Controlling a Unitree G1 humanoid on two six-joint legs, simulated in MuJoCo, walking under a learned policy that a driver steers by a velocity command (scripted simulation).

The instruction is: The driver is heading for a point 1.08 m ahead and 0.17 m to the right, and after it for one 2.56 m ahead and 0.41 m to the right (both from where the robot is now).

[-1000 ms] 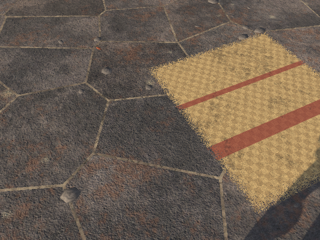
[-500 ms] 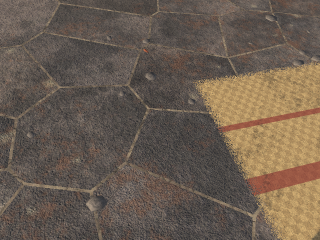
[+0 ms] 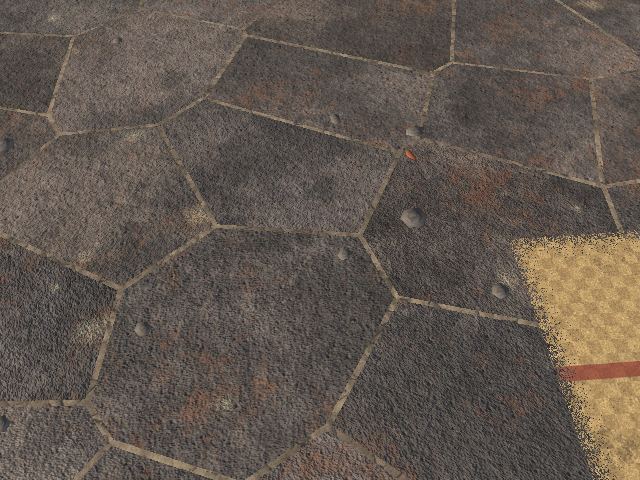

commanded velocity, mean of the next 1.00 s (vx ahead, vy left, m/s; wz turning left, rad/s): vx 0.46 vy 0.00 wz -0.26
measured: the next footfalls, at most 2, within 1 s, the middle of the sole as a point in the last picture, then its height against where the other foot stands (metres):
left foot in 0.30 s outside the picture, level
right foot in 0.84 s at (391, 437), level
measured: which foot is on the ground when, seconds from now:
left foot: up 0.00-0.28, down 0.30-0.82, up 0.84-1.00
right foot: down 0.00-0.30, up 0.32-0.82, down 0.84-1.00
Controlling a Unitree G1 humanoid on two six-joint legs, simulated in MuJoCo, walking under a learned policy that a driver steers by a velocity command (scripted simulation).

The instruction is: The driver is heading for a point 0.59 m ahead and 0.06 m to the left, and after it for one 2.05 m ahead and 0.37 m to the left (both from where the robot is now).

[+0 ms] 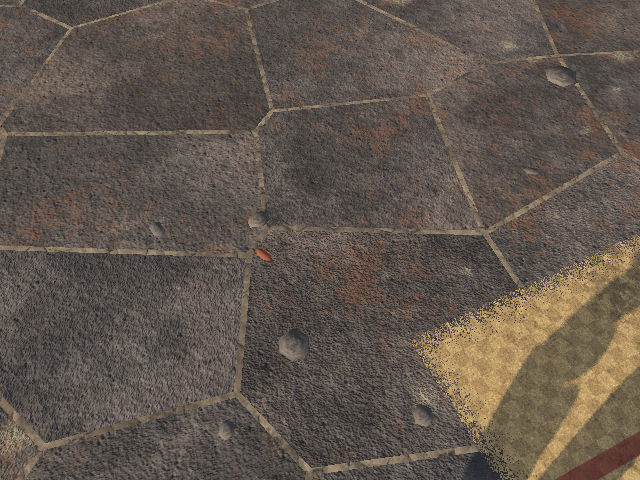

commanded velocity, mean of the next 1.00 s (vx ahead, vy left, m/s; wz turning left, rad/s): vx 0.34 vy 0.00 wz -0.11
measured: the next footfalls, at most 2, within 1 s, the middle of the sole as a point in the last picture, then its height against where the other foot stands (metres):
left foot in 0.46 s outside the picture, level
right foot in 0.94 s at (377, 439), level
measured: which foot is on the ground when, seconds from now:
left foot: up 0.00-0.44, down 0.46-0.96, up 0.98-1.00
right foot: down 0.00-0.48, up 0.50-0.92, down 0.94-1.00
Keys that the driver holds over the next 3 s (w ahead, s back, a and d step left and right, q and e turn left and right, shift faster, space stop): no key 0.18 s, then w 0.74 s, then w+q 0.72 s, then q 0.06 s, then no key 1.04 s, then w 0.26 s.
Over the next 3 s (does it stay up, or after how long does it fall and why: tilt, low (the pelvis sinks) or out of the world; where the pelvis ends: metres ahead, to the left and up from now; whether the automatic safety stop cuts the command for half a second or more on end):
stays up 0.97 0.11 0.00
